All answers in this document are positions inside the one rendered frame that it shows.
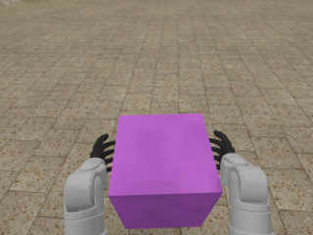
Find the right robot forearm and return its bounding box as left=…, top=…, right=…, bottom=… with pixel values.
left=220, top=153, right=277, bottom=235

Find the left robot forearm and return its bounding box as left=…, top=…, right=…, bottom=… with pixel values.
left=64, top=158, right=109, bottom=235

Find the left robot hand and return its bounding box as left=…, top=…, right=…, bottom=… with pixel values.
left=90, top=133, right=115, bottom=172

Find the right robot hand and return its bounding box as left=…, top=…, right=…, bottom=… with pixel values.
left=208, top=130, right=235, bottom=171

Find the carton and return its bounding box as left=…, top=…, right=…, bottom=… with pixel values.
left=108, top=113, right=223, bottom=229

